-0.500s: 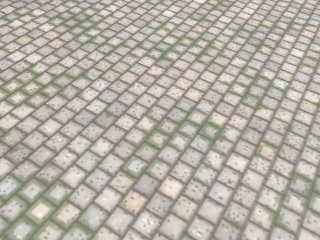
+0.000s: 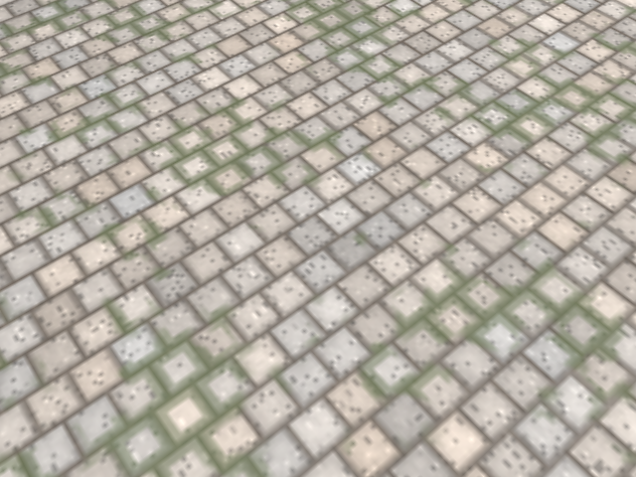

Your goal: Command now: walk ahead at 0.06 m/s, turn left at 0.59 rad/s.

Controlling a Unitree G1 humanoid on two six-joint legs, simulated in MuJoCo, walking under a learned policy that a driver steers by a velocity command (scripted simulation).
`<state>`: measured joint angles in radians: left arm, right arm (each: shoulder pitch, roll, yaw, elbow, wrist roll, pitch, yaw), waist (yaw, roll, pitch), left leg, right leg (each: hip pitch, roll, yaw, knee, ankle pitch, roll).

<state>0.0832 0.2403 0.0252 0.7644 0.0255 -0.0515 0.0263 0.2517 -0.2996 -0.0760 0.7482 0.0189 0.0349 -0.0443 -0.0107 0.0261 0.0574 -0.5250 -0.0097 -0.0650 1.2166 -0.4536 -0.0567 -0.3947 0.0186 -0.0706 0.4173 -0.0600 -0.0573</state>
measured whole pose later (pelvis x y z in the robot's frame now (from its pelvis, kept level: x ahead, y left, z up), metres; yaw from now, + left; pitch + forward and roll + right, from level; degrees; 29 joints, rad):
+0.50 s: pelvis +0.07 +0.07 +0.02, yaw +17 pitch +3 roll -4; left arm 0.08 0.32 0.09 0.79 0.00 -0.08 -0.01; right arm 0.45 -0.24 -0.05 0.71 0.01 -0.05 -0.02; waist -0.03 -0.04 -0.02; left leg -0.14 -0.01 -0.10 0.32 -0.23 0.06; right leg -0.64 -0.03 0.04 0.86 -0.05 0.00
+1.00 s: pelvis +0.36 +0.08 +0.00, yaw +8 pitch +2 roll -1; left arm 0.24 0.28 0.06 0.77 -0.01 -0.07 -0.04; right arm 0.27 -0.27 -0.03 0.70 -0.01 -0.12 -0.01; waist 0.00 0.02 0.03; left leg -0.50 0.05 -0.06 1.20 -0.33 0.00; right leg -0.29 0.12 0.00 0.41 -0.16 -0.10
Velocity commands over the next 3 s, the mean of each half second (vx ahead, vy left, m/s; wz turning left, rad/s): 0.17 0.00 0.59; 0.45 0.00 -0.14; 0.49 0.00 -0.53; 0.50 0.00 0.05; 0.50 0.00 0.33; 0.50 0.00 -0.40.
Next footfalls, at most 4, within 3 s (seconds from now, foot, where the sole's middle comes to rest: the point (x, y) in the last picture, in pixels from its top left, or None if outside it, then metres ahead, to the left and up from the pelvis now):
0.28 left None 0.04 0.14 -0.77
0.82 right None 0.43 0.03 -0.77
1.30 left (224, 351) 0.72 0.25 -0.77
1.80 right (357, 273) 0.92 -0.06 -0.77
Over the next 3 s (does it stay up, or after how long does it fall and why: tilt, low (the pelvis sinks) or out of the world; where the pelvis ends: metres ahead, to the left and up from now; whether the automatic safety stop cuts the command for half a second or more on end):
stays up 1.45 0.07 0.00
